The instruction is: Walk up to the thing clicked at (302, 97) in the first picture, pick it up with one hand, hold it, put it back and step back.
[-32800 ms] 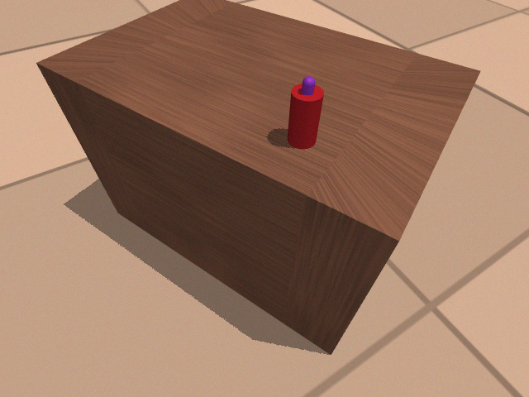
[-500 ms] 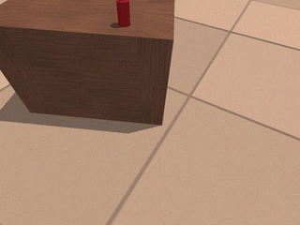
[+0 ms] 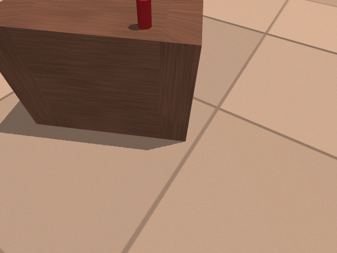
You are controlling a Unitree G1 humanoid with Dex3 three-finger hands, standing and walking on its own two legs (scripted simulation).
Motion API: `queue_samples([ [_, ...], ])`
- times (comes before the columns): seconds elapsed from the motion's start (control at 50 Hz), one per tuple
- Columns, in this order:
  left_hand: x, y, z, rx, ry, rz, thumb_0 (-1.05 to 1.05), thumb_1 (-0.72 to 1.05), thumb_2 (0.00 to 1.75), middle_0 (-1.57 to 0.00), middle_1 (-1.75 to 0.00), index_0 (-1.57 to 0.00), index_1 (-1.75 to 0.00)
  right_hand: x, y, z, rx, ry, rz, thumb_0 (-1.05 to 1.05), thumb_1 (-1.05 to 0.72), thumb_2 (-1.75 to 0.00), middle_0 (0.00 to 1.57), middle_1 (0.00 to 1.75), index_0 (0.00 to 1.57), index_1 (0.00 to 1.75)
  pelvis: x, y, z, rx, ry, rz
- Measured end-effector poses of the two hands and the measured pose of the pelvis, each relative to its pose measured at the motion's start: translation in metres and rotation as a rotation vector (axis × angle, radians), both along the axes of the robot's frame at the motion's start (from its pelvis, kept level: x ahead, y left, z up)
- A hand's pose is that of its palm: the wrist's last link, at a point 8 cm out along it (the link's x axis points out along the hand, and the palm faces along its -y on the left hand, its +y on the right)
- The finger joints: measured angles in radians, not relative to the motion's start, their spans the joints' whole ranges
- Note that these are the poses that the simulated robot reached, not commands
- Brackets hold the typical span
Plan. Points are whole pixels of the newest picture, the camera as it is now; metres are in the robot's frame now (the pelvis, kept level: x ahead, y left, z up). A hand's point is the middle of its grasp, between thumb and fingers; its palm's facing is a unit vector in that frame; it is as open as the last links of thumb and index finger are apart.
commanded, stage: step back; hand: left
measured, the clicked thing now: (144, 9) +1.12 +0.14 +0.06
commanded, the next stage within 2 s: stand in 0.22 s
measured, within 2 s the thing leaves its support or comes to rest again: neither
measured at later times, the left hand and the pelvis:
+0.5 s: hand out of the picture +0.10 +0.24 -0.14, palm faces -0.03 -0.94 -0.33, open 7.4 cm; pelvis -0.01 -0.01 +0.01, yaw -1 degrees
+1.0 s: hand out of the picture +0.04 +0.24 -0.14, palm faces -0.03 -0.94 -0.34, open 7.4 cm; pelvis -0.03 -0.01 +0.01, yaw +0 degrees
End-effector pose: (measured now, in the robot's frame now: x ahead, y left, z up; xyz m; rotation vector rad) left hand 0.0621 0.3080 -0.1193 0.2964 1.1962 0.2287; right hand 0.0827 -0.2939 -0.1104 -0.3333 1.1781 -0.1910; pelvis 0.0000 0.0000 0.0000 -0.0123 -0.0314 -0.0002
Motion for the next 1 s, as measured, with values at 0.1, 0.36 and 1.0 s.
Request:
queue_samples([
  [0.1,0.026,0.000,0.005,0.016,-0.037,-0.017,0.01,0.90,0.90,-0.20,-0.30,-0.20,-0.30,0.018,0.003,-0.002,0.012,-0.032,-0.006,0.01,-0.91,-0.90,0.20,0.30,0.21,0.30,0.005,0.001,0.000,0.006,-0.001,-0.003],
  [0.36,0.049,-0.016,0.017,0.006,-0.064,-0.050,0.01,0.90,0.90,-0.20,-0.30,-0.20,-0.30,0.025,-0.001,0.003,0.030,-0.049,-0.022,0.01,-0.91,-0.90,0.20,0.30,0.21,0.30,0.004,-0.004,0.008,0.016,-0.015,-0.010],
  [1.0,-0.029,-0.022,0.015,0.000,0.061,-0.031,0.01,0.90,0.90,-0.20,-0.30,-0.20,-0.30,-0.062,-0.016,-0.001,0.034,0.096,-0.051,0.01,-0.91,-0.90,0.20,0.30,0.20,0.30,-0.028,-0.013,0.014,0.014,-0.014,-0.008],
])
